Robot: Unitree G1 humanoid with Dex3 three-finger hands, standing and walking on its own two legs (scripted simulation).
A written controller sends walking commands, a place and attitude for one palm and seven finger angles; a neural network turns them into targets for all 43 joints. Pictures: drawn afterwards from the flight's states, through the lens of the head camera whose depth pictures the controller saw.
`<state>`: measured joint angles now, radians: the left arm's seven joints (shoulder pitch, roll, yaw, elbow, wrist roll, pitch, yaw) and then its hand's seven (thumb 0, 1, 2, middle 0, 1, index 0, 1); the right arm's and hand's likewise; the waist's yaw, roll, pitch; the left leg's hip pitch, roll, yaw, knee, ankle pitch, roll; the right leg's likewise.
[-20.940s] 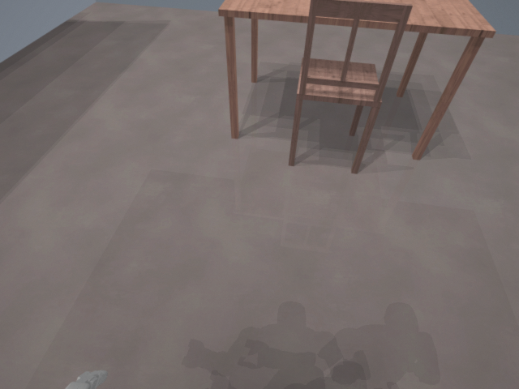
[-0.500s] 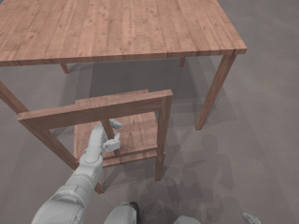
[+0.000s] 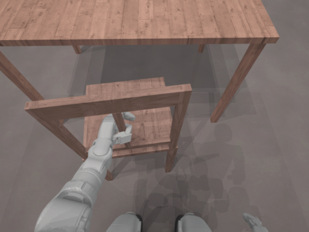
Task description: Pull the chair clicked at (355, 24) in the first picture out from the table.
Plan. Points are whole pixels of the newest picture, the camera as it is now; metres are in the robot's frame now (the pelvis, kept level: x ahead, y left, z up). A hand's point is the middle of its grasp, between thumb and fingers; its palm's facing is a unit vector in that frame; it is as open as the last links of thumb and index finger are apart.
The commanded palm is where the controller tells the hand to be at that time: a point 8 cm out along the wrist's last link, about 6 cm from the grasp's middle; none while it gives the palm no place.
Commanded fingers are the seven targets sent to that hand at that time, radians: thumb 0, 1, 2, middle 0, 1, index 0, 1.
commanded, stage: step backward, pulling the chair out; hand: left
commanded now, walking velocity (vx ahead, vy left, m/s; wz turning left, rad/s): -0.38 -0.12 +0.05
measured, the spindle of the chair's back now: (123, 130) +0.39 +0.12 -0.08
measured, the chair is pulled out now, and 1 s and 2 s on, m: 0.18 0.33 0.52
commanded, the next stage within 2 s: stop walking, hand still on the chair in 1.96 s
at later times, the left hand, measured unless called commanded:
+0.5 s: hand (124, 155) +0.30 +0.10 -0.05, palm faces -0.02 -0.99 -0.14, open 5.2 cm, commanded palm +0.29 +0.15 -0.05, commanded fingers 0.00 0.90 0.90 -0.50 -1.45 -0.50 -1.45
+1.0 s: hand (117, 185) +0.22 +0.11 -0.05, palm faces +0.03 -0.99 -0.15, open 5.2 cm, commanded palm +0.22 +0.15 -0.06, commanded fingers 0.00 0.90 0.90 -0.50 -1.45 -0.50 -1.45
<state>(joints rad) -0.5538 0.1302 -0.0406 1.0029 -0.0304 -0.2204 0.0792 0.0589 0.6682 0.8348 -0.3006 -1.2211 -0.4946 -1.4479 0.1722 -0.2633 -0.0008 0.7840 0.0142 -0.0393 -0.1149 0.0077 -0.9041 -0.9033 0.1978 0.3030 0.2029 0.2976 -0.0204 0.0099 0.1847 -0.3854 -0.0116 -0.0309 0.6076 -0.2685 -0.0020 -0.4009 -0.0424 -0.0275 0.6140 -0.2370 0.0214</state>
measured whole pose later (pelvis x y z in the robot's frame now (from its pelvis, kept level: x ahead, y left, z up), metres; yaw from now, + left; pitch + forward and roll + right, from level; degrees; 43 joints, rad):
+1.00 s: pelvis -0.14 -0.02 +0.00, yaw +2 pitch +3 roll +0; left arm -0.57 0.15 0.00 1.05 -0.06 -0.20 0.07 0.06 0.71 0.83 -0.31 -1.22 -0.49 -1.45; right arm 0.24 -0.22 -0.01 0.76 0.01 -0.03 -0.08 0.01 -0.90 -0.90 0.20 0.30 0.20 0.30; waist -0.01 0.01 0.16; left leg -0.38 0.03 0.02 0.62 -0.28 -0.02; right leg -0.35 -0.01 -0.01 0.64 -0.32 0.00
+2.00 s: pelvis -0.35 +0.01 +0.00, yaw +4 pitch +3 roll +1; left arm -0.61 0.11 -0.02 1.02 -0.05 -0.17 0.10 0.03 0.72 0.81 -0.27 -1.24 -0.49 -1.45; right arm 0.17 -0.33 -0.04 0.72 0.04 0.01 -0.12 0.00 -0.91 -0.90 0.19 0.30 0.20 0.30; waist -0.08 -0.01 0.18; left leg -0.23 0.04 0.02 0.51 -0.33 -0.04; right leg -0.45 -0.06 -0.05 0.52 -0.12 0.01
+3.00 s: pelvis -0.39 +0.02 +0.01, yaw +0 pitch -2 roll +0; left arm -0.22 0.07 -0.11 0.80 -0.04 -0.14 0.09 0.03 0.71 0.82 -0.27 -1.24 -0.49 -1.45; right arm 0.22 -0.18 0.03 0.71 0.02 0.03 -0.09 0.01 -0.90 -0.90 0.20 0.30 0.20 0.30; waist -0.02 0.03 0.09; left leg -0.18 0.04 0.07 0.49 -0.28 -0.02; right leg -0.24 -0.04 -0.01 0.50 -0.24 0.02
